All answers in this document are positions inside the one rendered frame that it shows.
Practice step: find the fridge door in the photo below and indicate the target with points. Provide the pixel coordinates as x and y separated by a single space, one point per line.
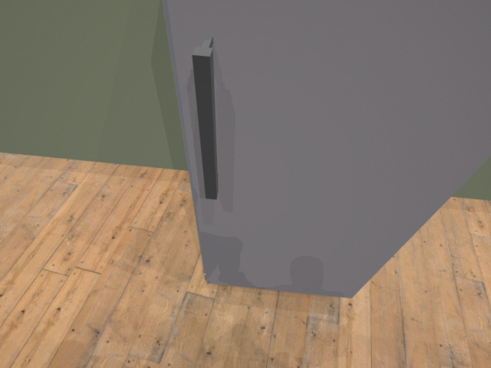
342 127

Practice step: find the handle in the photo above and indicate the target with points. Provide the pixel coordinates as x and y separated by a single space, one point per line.
205 101

